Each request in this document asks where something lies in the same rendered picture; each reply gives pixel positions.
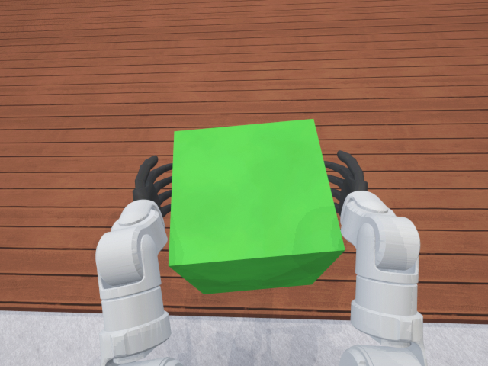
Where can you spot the robot right forearm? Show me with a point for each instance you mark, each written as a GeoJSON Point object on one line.
{"type": "Point", "coordinates": [387, 273]}

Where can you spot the carton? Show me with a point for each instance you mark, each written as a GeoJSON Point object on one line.
{"type": "Point", "coordinates": [251, 207]}

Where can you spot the robot left hand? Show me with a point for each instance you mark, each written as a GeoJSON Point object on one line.
{"type": "Point", "coordinates": [146, 190]}

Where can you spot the robot right hand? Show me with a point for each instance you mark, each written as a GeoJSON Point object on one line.
{"type": "Point", "coordinates": [353, 178]}

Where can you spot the robot left forearm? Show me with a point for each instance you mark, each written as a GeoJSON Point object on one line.
{"type": "Point", "coordinates": [129, 284]}

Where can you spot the robot right upper arm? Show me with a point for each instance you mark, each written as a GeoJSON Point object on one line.
{"type": "Point", "coordinates": [371, 355]}

